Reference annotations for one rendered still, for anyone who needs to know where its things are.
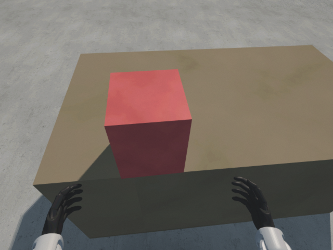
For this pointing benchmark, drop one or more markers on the right robot forearm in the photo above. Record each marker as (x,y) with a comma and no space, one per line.
(269,238)

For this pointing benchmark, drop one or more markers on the right robot hand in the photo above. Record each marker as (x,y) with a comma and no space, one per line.
(255,202)

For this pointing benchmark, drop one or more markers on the pedestal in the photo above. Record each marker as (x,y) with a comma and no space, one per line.
(262,113)

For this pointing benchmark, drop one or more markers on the carton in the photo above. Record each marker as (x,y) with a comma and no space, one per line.
(147,122)

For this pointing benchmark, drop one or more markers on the left robot hand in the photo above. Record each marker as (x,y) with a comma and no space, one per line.
(59,212)

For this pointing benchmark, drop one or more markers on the left robot forearm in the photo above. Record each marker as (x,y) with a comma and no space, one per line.
(50,241)

